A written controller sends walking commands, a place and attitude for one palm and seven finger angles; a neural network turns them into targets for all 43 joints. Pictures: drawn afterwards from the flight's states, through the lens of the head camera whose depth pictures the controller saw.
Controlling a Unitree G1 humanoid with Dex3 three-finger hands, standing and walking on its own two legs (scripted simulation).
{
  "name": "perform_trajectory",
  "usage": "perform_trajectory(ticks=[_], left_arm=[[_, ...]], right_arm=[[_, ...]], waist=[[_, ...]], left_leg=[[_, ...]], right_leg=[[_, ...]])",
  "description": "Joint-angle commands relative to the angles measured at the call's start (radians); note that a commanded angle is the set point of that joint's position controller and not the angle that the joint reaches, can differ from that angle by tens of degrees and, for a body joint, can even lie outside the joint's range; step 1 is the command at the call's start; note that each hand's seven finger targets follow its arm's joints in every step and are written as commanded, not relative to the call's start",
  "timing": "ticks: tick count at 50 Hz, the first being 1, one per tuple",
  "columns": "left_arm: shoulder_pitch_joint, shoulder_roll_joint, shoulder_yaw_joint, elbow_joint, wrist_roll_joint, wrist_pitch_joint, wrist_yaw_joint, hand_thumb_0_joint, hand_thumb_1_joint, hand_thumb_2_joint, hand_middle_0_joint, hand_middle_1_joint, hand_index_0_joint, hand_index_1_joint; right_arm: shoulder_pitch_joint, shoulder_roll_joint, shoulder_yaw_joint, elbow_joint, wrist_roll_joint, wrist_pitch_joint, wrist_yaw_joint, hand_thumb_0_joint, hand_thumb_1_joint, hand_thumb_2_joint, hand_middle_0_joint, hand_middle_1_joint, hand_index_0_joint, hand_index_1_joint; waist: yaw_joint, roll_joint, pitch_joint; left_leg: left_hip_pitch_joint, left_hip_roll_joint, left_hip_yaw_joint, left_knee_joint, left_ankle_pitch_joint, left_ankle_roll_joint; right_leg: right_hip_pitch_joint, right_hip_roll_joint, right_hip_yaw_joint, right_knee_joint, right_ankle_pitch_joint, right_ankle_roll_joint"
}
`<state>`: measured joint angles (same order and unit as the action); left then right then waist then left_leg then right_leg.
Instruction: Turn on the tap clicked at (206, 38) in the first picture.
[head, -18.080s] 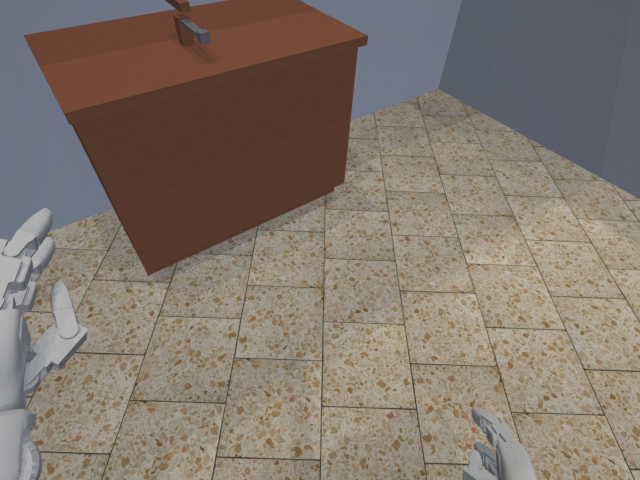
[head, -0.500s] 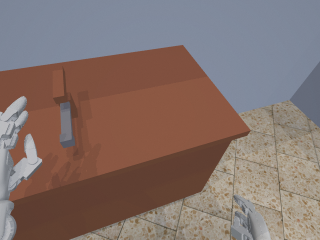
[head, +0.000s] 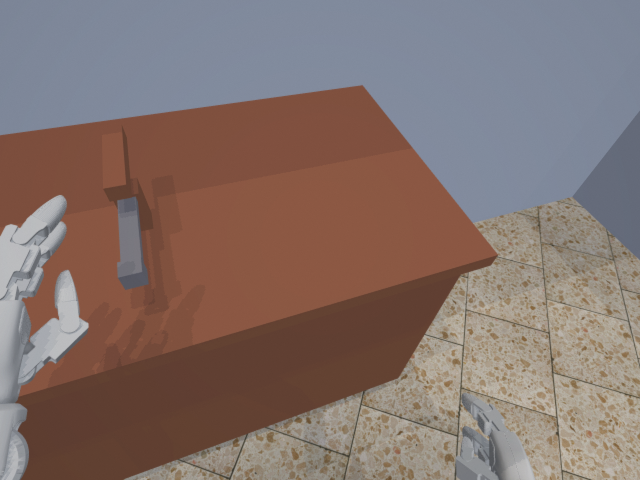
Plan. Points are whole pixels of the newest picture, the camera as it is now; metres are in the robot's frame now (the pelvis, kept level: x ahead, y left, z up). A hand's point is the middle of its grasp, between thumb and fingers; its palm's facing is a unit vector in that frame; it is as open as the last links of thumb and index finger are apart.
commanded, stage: come to a stop and stand still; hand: left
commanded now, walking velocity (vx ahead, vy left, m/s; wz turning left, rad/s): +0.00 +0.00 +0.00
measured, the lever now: (133, 273) +0.33 +0.27 +0.05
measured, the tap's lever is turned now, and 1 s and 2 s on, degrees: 0 0 0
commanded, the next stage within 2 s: look again from close up in 0.42 s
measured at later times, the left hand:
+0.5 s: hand (66, 294) +0.24 +0.26 +0.16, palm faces +0.38 -0.84 -0.39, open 7.4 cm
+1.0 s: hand (73, 302) +0.23 +0.25 +0.16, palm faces +0.39 -0.84 -0.38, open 7.4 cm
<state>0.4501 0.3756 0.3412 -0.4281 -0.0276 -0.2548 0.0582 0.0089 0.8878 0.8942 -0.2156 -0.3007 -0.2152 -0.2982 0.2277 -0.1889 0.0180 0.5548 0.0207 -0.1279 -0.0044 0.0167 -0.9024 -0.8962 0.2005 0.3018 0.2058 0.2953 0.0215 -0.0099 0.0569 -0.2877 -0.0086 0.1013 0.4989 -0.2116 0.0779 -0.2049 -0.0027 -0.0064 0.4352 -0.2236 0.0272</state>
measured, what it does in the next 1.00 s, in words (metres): stands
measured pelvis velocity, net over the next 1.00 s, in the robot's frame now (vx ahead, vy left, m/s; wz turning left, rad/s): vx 0.02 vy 0.00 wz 0.02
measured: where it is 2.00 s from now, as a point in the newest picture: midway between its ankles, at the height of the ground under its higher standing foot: outside the picture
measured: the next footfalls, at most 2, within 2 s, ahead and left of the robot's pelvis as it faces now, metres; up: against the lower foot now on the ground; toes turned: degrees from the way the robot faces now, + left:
none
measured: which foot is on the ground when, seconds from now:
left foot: down 0.00-1.00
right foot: down 0.00-1.00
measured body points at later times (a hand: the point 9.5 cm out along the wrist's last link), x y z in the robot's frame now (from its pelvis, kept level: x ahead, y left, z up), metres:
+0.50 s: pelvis +0.02 +0.01 +0.00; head +0.06 +0.04 +0.45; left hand +0.21 +0.31 +0.18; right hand +0.22 -0.20 -0.06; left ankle +0.04 +0.06 -0.74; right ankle +0.01 -0.14 -0.74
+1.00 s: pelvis +0.02 +0.00 +0.01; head +0.04 +0.01 +0.45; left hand +0.20 +0.29 +0.18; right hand +0.20 -0.22 -0.07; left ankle +0.04 +0.06 -0.74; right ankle +0.01 -0.14 -0.74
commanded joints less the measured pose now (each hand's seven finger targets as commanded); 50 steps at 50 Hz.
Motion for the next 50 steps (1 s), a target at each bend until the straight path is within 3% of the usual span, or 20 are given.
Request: perform_trajectory(ticks=[1, 3, 7, 10, 16, 19, 21, 22, 31, 32, 33, 35, 36, 37, 46, 47, 50], left_arm=[[-0.241, 0.211, 0.168, -0.249, -0.011, -0.067, 0.045, 0.000, 0.900, 0.900, -0.200, -0.300, -0.200, -0.300], [-0.218, 0.174, 0.138, -0.231, -0.005, -0.065, 0.050, 0.000, 0.900, 0.900, -0.200, -0.300, -0.200, -0.300], [-0.180, 0.131, 0.094, -0.244, 0.003, -0.058, 0.053, 0.000, 0.900, 0.900, -0.200, -0.300, -0.200, -0.300], [-0.137, 0.132, 0.102, -0.214, 0.002, -0.047, 0.056, 0.000, 0.900, 0.900, -0.200, -0.300, -0.200, -0.300], [-0.097, 0.180, 0.158, -0.232, -0.010, -0.039, 0.052, 0.000, 0.900, 0.900, -0.200, -0.300, -0.200, -0.300], [-0.091, 0.157, 0.135, -0.261, -0.019, -0.038, 0.046, 0.000, 0.900, 0.900, -0.200, -0.300, -0.200, -0.300], [-0.088, 0.184, 0.159, -0.289, -0.017, -0.034, 0.050, 0.000, 0.900, 0.900, -0.200, -0.300, -0.200, -0.300], [-0.079, 0.156, 0.131, -0.280, -0.021, -0.033, 0.047, 0.000, 0.900, 0.900, -0.200, -0.300, -0.200, -0.300], [-0.111, 0.162, 0.128, -0.260, -0.018, -0.014, 0.057, 0.000, 0.900, 0.900, -0.200, -0.300, -0.200, -0.300], [-0.110, 0.135, 0.099, -0.240, -0.021, -0.015, 0.054, 0.000, 0.900, 0.900, -0.200, -0.300, -0.200, -0.300], [-0.116, 0.145, 0.105, -0.252, -0.019, -0.015, 0.056, 0.000, 0.900, 0.900, -0.200, -0.300, -0.200, -0.300], [-0.117, 0.145, 0.106, -0.250, -0.018, -0.018, 0.057, 0.000, 0.900, 0.900, -0.200, -0.300, -0.200, -0.300], [-0.114, 0.167, 0.128, -0.259, -0.016, -0.017, 0.061, 0.000, 0.900, 0.900, -0.200, -0.300, -0.200, -0.300], [-0.112, 0.141, 0.103, -0.248, -0.020, -0.019, 0.057, 0.000, 0.900, 0.900, -0.200, -0.300, -0.200, -0.300], [-0.078, 0.169, 0.133, -0.234, -0.022, -0.015, 0.060, 0.000, 0.900, 0.900, -0.200, -0.300, -0.200, -0.300], [-0.085, 0.142, 0.106, -0.224, -0.026, -0.016, 0.055, 0.000, 0.900, 0.900, -0.200, -0.300, -0.200, -0.300], [-0.115, 0.161, 0.118, -0.238, -0.028, -0.015, 0.055, 0.000, 0.900, 0.900, -0.200, -0.300, -0.200, -0.300]], right_arm=[[-0.123, -0.133, -0.048, -0.156, -0.003, -0.069, -0.035, 0.000, -0.900, -0.900, 0.200, 0.300, 0.200, 0.300], [-0.106, -0.133, -0.049, -0.147, -0.005, -0.079, -0.035, 0.000, -0.900, -0.900, 0.200, 0.300, 0.200, 0.300], [-0.100, -0.142, -0.054, -0.127, -0.007, -0.088, -0.025, 0.000, -0.900, -0.900, 0.200, 0.300, 0.200, 0.300], [-0.095, -0.141, -0.058, -0.125, -0.007, -0.078, -0.020, 0.000, -0.900, -0.900, 0.200, 0.300, 0.200, 0.300], [-0.110, -0.136, -0.054, -0.136, -0.005, -0.049, -0.023, 0.000, -0.900, -0.900, 0.200, 0.300, 0.200, 0.300], [-0.102, -0.138, -0.057, -0.145, -0.007, -0.042, -0.022, 0.000, -0.900, -0.900, 0.200, 0.300, 0.200, 0.300], [-0.112, -0.137, -0.057, -0.144, -0.005, -0.042, -0.024, 0.000, -0.900, -0.900, 0.200, 0.300, 0.200, 0.300], [-0.105, -0.138, -0.055, -0.144, -0.009, -0.039, -0.022, 0.000, -0.900, -0.900, 0.200, 0.300, 0.200, 0.300], [-0.124, -0.140, -0.055, -0.142, -0.001, -0.029, -0.032, 0.000, -0.900, -0.900, 0.200, 0.300, 0.200, 0.300], [-0.118, -0.142, -0.052, -0.139, -0.007, -0.025, -0.032, 0.000, -0.900, -0.900, 0.200, 0.300, 0.200, 0.300], [-0.118, -0.140, -0.056, -0.145, -0.005, -0.027, -0.033, 0.000, -0.900, -0.900, 0.200, 0.300, 0.200, 0.300], [-0.116, -0.141, -0.057, -0.147, -0.005, -0.028, -0.033, 0.000, -0.900, -0.900, 0.200, 0.300, 0.200, 0.300], [-0.132, -0.139, -0.052, -0.143, -0.002, -0.028, -0.036, 0.000, -0.900, -0.900, 0.200, 0.300, 0.200, 0.300], [-0.124, -0.144, -0.052, -0.141, -0.008, -0.025, -0.036, 0.000, -0.900, -0.900, 0.200, 0.300, 0.200, 0.300], [-0.132, -0.140, -0.054, -0.141, -0.001, -0.025, -0.040, 0.000, -0.900, -0.900, 0.200, 0.300, 0.200, 0.300], [-0.120, -0.141, -0.053, -0.135, -0.006, -0.022, -0.039, 0.000, -0.900, -0.900, 0.200, 0.300, 0.200, 0.300], [-0.114, -0.139, -0.060, -0.144, -0.001, -0.024, -0.039, 0.000, -0.900, -0.900, 0.200, 0.300, 0.200, 0.300]], waist=[[0.004, 0.127, -0.119], [0.009, 0.120, -0.146], [0.005, 0.101, -0.169], [0.005, 0.068, -0.158], [0.004, 0.100, -0.177], [0.002, 0.089, -0.209], [0.002, 0.107, -0.226], [0.001, 0.107, -0.229], [0.000, 0.089, -0.181], [-0.001, 0.099, -0.172], [0.000, 0.113, -0.170], [0.000, 0.083, -0.158], [0.002, 0.085, -0.162], [0.001, 0.086, -0.160], [0.001, 0.067, -0.160], [-0.001, 0.063, -0.159], [-0.001, 0.081, -0.150]], left_leg=[[0.049, 0.104, -0.170, -0.187, -0.230, -0.034], [0.048, 0.114, -0.180, -0.194, -0.220, -0.030], [0.103, 0.111, -0.177, -0.174, -0.035, -0.046], [0.102, 0.105, -0.157, -0.147, 0.052, -0.054], [0.136, 0.100, -0.150, -0.132, 0.223, -0.080], [0.155, 0.099, -0.145, -0.105, 0.301, -0.078], [0.191, 0.097, -0.138, -0.091, 0.372, -0.085], [0.192, 0.101, -0.144, -0.093, 0.380, -0.084], [0.161, 0.098, -0.149, -0.132, 0.225, -0.088], [0.143, 0.099, -0.154, -0.148, 0.178, -0.083], [0.136, 0.103, -0.155, -0.153, 0.142, -0.080], [0.116, 0.102, -0.161, -0.165, 0.073, -0.073], [0.127, 0.096, -0.161, -0.167, 0.090, -0.080], [0.112, 0.094, -0.166, -0.176, 0.085, -0.077], [0.122, 0.086, -0.155, -0.157, 0.084, -0.066], [0.122, 0.088, -0.160, -0.170, 0.081, -0.067], [0.137, 0.114, -0.176, -0.192, 0.081, -0.077]], right_leg=[[-0.008, -0.039, 0.046, -0.079, -0.072, -0.049], [0.037, -0.034, 0.027, -0.065, -0.029, -0.045], [0.043, -0.027, 0.008, -0.062, 0.071, -0.043], [0.052, -0.033, 0.010, -0.072, 0.117, -0.043], [0.057, -0.024, -0.015, -0.056, 0.165, -0.042], [0.077, -0.029, -0.013, -0.057, 0.204, -0.043], [0.070, -0.027, -0.020, -0.046, 0.234, -0.042], [0.068, -0.026, -0.021, -0.046, 0.220, -0.042], [0.064, -0.034, -0.004, -0.070, 0.182, -0.044], [0.063, -0.032, -0.006, -0.077, 0.153, -0.043], [0.072, -0.036, 0.002, -0.079, 0.145, -0.045], [0.076, -0.036, 0.007, -0.087, 0.128, -0.045], [0.070, -0.032, 0.002, -0.087, 0.133, -0.044], [0.076, -0.029, -0.001, -0.089, 0.129, -0.044], [0.075, -0.043, 0.015, -0.112, 0.150, -0.045], [0.070, -0.033, 0.009, -0.114, 0.137, -0.042], [0.059, -0.021, 0.007, -0.103, 0.111, -0.036]])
